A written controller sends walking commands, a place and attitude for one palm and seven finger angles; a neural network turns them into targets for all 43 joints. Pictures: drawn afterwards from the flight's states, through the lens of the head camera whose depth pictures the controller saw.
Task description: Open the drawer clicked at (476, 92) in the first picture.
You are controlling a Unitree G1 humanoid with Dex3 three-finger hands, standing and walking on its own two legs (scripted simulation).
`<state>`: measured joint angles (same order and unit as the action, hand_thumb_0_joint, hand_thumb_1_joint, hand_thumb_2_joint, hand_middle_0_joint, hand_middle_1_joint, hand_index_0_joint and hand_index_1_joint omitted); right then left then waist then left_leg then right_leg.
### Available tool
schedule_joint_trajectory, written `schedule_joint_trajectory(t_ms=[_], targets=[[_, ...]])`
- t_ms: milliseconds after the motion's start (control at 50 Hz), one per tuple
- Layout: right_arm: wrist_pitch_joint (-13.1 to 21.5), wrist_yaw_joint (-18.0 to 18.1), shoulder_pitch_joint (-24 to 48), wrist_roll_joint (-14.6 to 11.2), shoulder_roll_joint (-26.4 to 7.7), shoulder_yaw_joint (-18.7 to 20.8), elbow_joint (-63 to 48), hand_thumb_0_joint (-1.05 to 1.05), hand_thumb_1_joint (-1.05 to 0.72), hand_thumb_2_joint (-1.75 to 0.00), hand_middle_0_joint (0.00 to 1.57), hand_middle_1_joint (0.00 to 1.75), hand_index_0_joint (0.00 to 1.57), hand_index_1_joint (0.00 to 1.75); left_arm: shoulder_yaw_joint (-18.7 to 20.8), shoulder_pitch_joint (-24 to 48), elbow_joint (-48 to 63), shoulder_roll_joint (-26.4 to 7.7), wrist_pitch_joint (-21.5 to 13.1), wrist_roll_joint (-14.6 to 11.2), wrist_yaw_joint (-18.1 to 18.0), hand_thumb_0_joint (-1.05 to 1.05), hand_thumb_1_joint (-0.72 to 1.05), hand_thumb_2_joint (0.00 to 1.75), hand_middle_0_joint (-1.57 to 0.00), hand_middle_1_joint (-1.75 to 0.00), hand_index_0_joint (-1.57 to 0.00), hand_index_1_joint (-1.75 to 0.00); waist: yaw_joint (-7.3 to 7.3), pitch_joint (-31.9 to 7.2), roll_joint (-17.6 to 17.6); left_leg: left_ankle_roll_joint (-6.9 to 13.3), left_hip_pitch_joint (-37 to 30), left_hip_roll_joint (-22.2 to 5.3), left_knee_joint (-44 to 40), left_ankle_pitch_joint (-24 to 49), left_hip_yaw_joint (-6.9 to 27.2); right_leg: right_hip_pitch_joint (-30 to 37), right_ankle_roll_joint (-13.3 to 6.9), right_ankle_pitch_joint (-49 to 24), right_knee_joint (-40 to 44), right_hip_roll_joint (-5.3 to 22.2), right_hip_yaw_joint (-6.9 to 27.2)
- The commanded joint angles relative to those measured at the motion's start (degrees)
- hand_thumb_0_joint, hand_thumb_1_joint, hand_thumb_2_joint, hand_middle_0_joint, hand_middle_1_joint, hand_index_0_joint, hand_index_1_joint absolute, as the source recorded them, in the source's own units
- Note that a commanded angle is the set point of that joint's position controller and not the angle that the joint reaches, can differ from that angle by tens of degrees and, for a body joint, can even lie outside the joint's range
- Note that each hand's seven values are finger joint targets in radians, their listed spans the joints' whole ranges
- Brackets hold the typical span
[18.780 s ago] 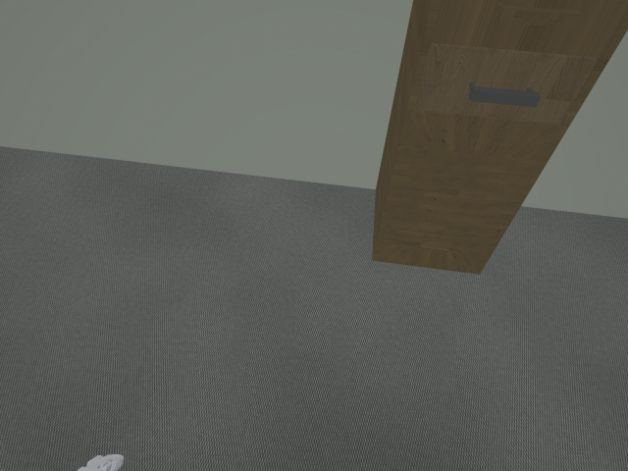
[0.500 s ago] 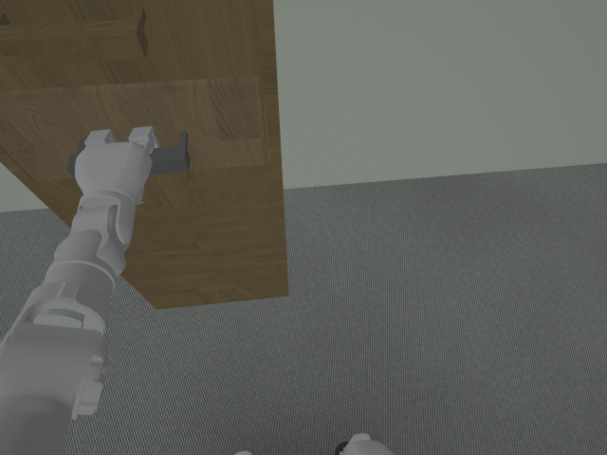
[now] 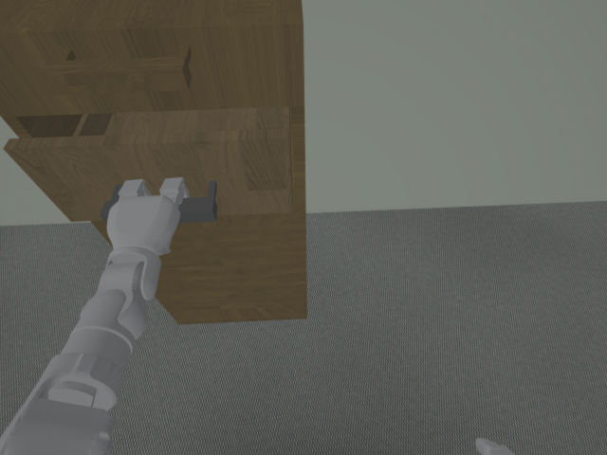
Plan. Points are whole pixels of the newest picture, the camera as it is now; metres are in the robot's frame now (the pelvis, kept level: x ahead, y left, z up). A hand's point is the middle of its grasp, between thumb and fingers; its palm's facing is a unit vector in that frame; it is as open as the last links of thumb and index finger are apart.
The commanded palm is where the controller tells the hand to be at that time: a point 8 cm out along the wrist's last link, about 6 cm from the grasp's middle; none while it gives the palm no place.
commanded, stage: pull the drawer open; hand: left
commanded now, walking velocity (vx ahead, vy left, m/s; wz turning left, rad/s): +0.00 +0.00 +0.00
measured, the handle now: (163, 200) +0.47 +0.23 +0.03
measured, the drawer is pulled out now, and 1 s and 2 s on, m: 0.06 0.19 0.30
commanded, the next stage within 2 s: none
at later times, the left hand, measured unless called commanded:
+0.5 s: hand (153, 278) +0.35 +0.22 +0.01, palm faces -0.02 -0.04 -1.00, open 6.4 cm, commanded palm +0.30 +0.22 +0.07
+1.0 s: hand (144, 328) +0.28 +0.21 +0.01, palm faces +0.00 -0.06 -1.00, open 6.3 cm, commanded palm +0.24 +0.21 +0.07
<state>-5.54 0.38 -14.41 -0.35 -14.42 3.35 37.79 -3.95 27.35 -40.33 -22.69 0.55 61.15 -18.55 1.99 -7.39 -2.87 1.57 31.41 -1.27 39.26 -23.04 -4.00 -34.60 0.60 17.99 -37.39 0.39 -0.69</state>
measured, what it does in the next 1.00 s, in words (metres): stands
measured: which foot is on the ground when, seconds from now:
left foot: down 0.00-1.00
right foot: down 0.00-1.00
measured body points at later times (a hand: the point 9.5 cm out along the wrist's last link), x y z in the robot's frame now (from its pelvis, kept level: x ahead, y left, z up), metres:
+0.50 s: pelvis -0.01 -0.01 +0.00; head +0.05 -0.03 +0.45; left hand +0.34 +0.22 +0.07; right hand +0.13 -0.27 -0.12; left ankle -0.05 +0.10 -0.72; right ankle -0.01 -0.13 -0.72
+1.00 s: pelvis -0.01 -0.02 +0.00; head +0.02 -0.04 +0.45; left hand +0.27 +0.21 +0.06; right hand +0.17 -0.25 -0.11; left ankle -0.05 +0.10 -0.72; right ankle -0.01 -0.13 -0.72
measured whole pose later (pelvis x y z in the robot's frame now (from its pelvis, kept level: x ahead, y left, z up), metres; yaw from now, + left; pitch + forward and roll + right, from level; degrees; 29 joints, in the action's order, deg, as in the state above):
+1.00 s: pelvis -0.01 -0.02 +0.00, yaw +1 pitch +8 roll +0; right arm -2.4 1.7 -8.0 0.4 -13.6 1.8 37.2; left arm -6.3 0.9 -15.6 -19.8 3.2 60.8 -19.2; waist -2.4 -4.9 -3.1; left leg 0.3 23.7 -1.0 37.3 -21.7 -3.5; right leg -28.0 -0.7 18.4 -38.3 0.6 -1.0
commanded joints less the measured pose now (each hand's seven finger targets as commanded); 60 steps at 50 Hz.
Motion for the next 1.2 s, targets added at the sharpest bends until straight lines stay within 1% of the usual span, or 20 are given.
schedule_joint_trajectory(t_ms=[0,60,100,160,220,260,320,360,400,420,520,560,600,660,740,760,800,860,1000,1180], targets=[[1.6,0.4,-2.5,0.1,-8.2,3.1,-6.0,0.00,-0.90,-0.90,0.20,0.30,0.20,0.30,4.4,9.4,13.1,-10.4,0.6,-1.1,-1.5,0.00,0.90,0.90,-0.40,-1.35,-0.40,-1.35,-1.77,-21.1,1.2,0.0,-11.7,1.1,-1.6,40.0,2.5,15.6,-2.5,-27.4,0.2,-2.5,-1.4],[1.9,0.5,-1.4,0.1,-7.9,3.0,-6.4,0.00,-0.90,-0.90,0.20,0.30,0.20,0.30,3.8,6.8,15.3,-9.1,0.8,-1.2,-1.5,0.00,0.90,0.90,-0.40,-1.35,-0.40,-1.35,-1.81,-19.5,1.9,0.1,-12.0,1.1,-1.8,39.2,2.2,15.5,-2.3,-27.6,0.6,-2.4,-1.4],[1.9,0.8,-0.8,0.1,-8.2,2.9,-6.5,0.00,-0.90,-0.90,0.20,0.30,0.20,0.30,6.1,5.9,16.3,-11.7,1.0,-1.2,-1.6,0.00,0.90,0.90,-0.40,-1.35,-0.40,-1.35,-2.23,-19.6,1.5,-0.1,-11.5,1.3,-2.1,38.0,2.2,16.7,-2.5,-27.4,0.6,-2.4,-1.1],[2.3,1.0,0.3,0.0,-7.7,2.7,-6.7,0.00,-0.90,-0.90,0.20,0.30,0.20,0.30,4.7,3.4,17.6,-9.8,1.3,-1.3,-1.7,0.00,0.90,0.90,-0.40,-1.35,-0.40,-1.35,-2.32,-18.3,2.3,0.0,-11.3,1.6,-2.5,35.9,1.8,17.0,-2.4,-27.2,1.0,-2.3,-1.2],[2.5,1.3,1.1,0.1,-7.6,2.6,-7.0,0.00,-0.90,-0.90,0.20,0.30,0.20,0.30,6.0,2.7,19.8,-11.2,1.2,-0.9,-2.1,0.00,0.90,0.90,-0.40,-1.35,-0.40,-1.35,-2.94,-18.7,1.2,-0.1,-11.4,1.7,-2.9,35.0,1.8,17.6,-2.5,-26.4,0.9,-2.3,-1.0],[2.8,1.3,1.7,0.0,-7.4,2.5,-7.0,0.00,-0.90,-0.90,0.20,0.30,0.20,0.30,4.0,2.0,20.5,-8.8,1.4,-1.2,-2.1,0.00,0.90,0.90,-0.40,-1.35,-0.40,-1.35,-2.50,-17.8,1.9,-0.1,-11.6,1.7,-3.1,33.6,1.7,16.9,-2.5,-25.4,1.2,-2.3,-1.2],[3.0,1.7,2.2,0.1,-7.6,2.4,-6.8,0.00,-0.90,-0.90,0.20,0.30,0.20,0.30,5.7,1.6,20.1,-10.9,1.4,-0.8,-2.2,0.00,0.90,0.90,-0.40,-1.35,-0.40,-1.35,-3.00,-17.2,2.7,-0.1,-10.8,1.9,-3.6,31.3,1.6,17.5,-2.5,-24.5,1.4,-2.3,-0.8],[3.2,1.7,2.9,0.1,-7.2,2.3,-7.0,0.00,-0.90,-0.90,0.20,0.30,0.20,0.30,4.2,-0.5,20.9,-8.8,1.5,-0.8,-2.3,0.00,0.90,0.90,-0.40,-1.35,-0.40,-1.35,-3.17,-16.7,1.9,-0.2,-11.1,2.0,-3.7,31.8,1.6,17.2,-2.7,-24.6,1.4,-2.3,-1.0],[3.2,1.6,3.3,0.1,-7.4,2.4,-7.2,0.00,-0.90,-0.90,0.20,0.30,0.20,0.30,6.2,-2.7,22.8,-10.5,1.5,-1.1,-2.2,0.00,0.90,0.90,-0.40,-1.35,-0.40,-1.35,-4.00,-18.3,2.0,-0.3,-11.9,1.9,-3.7,34.0,1.6,18.9,-2.8,-26.0,1.3,-2.3,-0.5],[3.3,1.5,3.6,0.1,-7.1,2.2,-7.6,0.00,-0.90,-0.90,0.20,0.30,0.20,0.30,5.0,-3.8,24.0,-9.3,1.5,-1.0,-2.2,0.00,0.90,0.90,-0.40,-1.35,-0.40,-1.35,-4.02,-17.9,0.7,-0.4,-12.1,1.9,-3.7,34.2,1.7,18.4,-2.7,-25.9,1.1,-2.2,-0.7],[4.1,1.2,5.1,0.2,-6.9,2.1,-8.4,0.00,-0.90,-0.90,0.20,0.30,0.20,0.30,5.4,-11.3,28.5,-8.1,1.6,-2.0,-2.3,0.00,0.90,0.90,-0.40,-1.35,-0.40,-1.35,-4.52,-16.8,2.4,-0.4,-12.3,1.6,-4.1,34.8,2.0,19.2,-2.6,-26.5,1.2,-2.2,-0.7],[4.5,1.2,5.8,0.2,-6.9,2.0,-8.5,0.00,-0.90,-0.90,0.20,0.30,0.20,0.30,3.9,-10.6,30.9,-6.6,1.4,-2.3,-2.5,0.00,0.90,0.90,-0.40,-1.35,-0.40,-1.35,-3.95,-15.6,2.6,-0.4,-12.5,1.6,-4.3,32.2,1.9,17.8,-2.5,-24.1,1.7,-2.2,-0.9],[4.5,1.5,6.4,0.4,-7.1,2.0,-8.1,0.00,-0.90,-0.90,0.20,0.30,0.20,0.30,6.1,-11.1,30.8,-9.1,1.6,-1.6,-3.1,0.00,0.90,0.90,-0.40,-1.35,-0.40,-1.35,-4.24,-15.2,2.9,-0.5,-12.1,1.8,-4.5,30.9,1.8,18.3,-2.7,-23.5,1.8,-2.3,-0.5],[5.0,1.4,7.1,0.4,-6.6,1.8,-8.1,0.00,-0.90,-0.90,0.20,0.30,0.20,0.30,3.6,-12.5,32.4,-6.4,2.0,-1.3,-3.6,0.00,0.90,0.90,-0.40,-1.35,-0.40,-1.35,-4.25,-14.4,1.5,-0.6,-12.8,1.9,-4.5,30.5,1.9,17.3,-2.8,-22.5,1.6,-2.3,-0.8],[5.3,1.3,8.1,0.7,-6.2,1.7,-8.4,0.00,-0.90,-0.90,0.20,0.30,0.20,0.30,3.3,-15.6,35.2,-5.8,2.4,-0.9,-3.9,0.00,0.90,0.90,-0.40,-1.35,-0.40,-1.35,-4.91,-15.4,1.1,-0.8,-13.9,1.9,-4.4,31.3,2.0,17.6,-2.8,-22.3,1.4,-2.2,-0.9],[5.4,1.2,8.4,0.7,-6.2,1.6,-8.2,0.00,-0.90,-0.90,0.20,0.30,0.20,0.30,2.3,-14.7,35.8,-4.9,2.5,-1.1,-3.9,0.00,0.90,0.90,-0.40,-1.35,-0.40,-1.35,-4.25,-14.3,1.7,-0.8,-13.8,1.8,-4.4,31.0,2.0,17.0,-2.7,-22.4,1.6,-2.2,-0.9],[5.3,1.4,9.1,0.8,-6.4,1.4,-8.2,0.00,-0.90,-0.90,0.20,0.30,0.20,0.30,3.8,-16.0,35.4,-6.5,2.5,-1.0,-3.8,0.00,0.90,0.90,-0.40,-1.35,-0.40,-1.35,-4.65,-13.5,2.6,-0.8,-13.1,2.0,-4.8,29.4,2.1,17.5,-2.8,-21.3,1.9,-2.2,-0.7],[5.5,1.5,10.1,0.8,-6.0,1.1,-8.5,0.00,-0.90,-0.90,0.20,0.30,0.20,0.30,2.9,-16.3,36.1,-5.5,2.5,-1.0,-3.6,0.00,0.90,0.90,-0.40,-1.35,-0.40,-1.35,-4.77,-12.0,3.2,-0.7,-12.3,2.3,-5.2,25.8,1.9,17.2,-2.7,-19.6,2.2,-2.1,-0.8],[5.8,1.5,11.4,1.1,-5.5,0.9,-9.3,0.00,-0.90,-0.90,0.20,0.30,0.20,0.30,3.0,-20.7,39.2,-5.2,2.0,-0.8,-3.3,0.00,0.90,0.90,-0.40,-1.35,-0.40,-1.35,-5.82,-13.3,2.4,-0.7,-13.5,2.4,-4.9,27.0,1.9,18.2,-2.9,-20.3,2.0,-2.1,-0.3],[6.2,1.3,12.7,1.4,-5.0,0.5,-9.9,0.00,-0.90,-0.90,0.20,0.30,0.20,0.30,3.5,-27.8,43.1,-4.9,1.9,-1.1,-3.1,0.00,0.90,0.90,-0.40,-1.35,-0.40,-1.35,-6.50,-11.6,2.1,-0.8,-13.0,2.6,-4.8,26.0,1.8,18.2,-2.8,-20.4,1.8,-2.0,-0.2]])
